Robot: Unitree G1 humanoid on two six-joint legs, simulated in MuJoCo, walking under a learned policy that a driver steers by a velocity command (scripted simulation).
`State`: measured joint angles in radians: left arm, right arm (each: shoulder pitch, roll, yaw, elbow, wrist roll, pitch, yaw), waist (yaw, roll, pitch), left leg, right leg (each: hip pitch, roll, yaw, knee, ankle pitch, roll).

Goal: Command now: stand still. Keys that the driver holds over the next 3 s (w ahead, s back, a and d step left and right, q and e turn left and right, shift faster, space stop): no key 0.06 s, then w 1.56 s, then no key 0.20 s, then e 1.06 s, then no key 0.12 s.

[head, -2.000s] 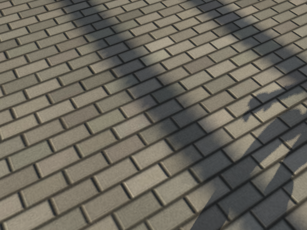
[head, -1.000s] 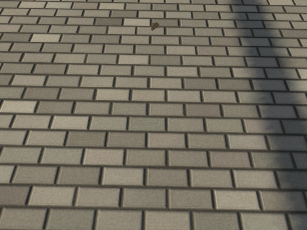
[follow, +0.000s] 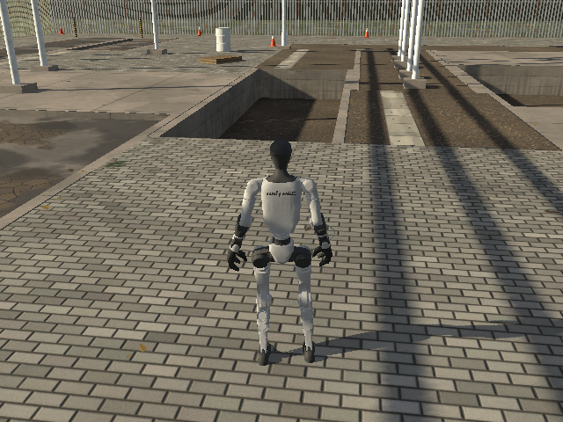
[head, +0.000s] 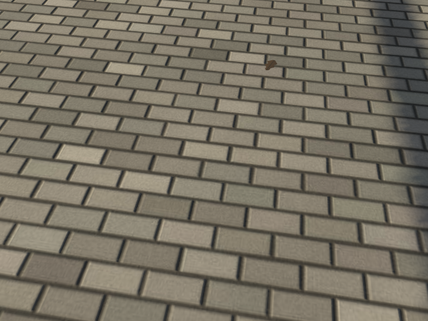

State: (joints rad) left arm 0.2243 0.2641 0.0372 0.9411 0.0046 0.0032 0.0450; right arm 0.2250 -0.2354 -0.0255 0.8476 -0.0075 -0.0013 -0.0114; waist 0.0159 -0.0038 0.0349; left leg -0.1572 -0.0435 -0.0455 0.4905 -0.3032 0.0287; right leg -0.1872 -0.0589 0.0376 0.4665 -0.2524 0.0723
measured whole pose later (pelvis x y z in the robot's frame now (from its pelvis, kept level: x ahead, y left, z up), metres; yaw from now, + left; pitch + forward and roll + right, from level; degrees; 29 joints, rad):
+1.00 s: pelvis +0.37 -0.01 +0.00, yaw -1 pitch +0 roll +2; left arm 0.25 0.28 0.05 0.92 -0.02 -0.09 0.01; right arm 0.23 -0.26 -0.05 0.91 0.00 -0.10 0.04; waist -0.01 -0.04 0.05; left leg -0.21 -0.08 0.07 0.34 -0.13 0.08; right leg -0.49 -0.09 0.05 1.15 -0.31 -0.04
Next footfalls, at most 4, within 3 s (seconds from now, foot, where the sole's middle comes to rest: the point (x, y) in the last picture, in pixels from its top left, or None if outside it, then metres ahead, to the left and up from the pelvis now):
0.80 left None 0.45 0.07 -0.77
1.34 right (275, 255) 0.75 -0.17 -0.77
1.84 left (214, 190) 1.02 0.04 -0.77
2.28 right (278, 213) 0.92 -0.20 -0.77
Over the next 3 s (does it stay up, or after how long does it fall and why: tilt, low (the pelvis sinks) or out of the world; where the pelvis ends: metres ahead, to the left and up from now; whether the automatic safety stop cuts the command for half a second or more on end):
stays up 0.92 -0.07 0.01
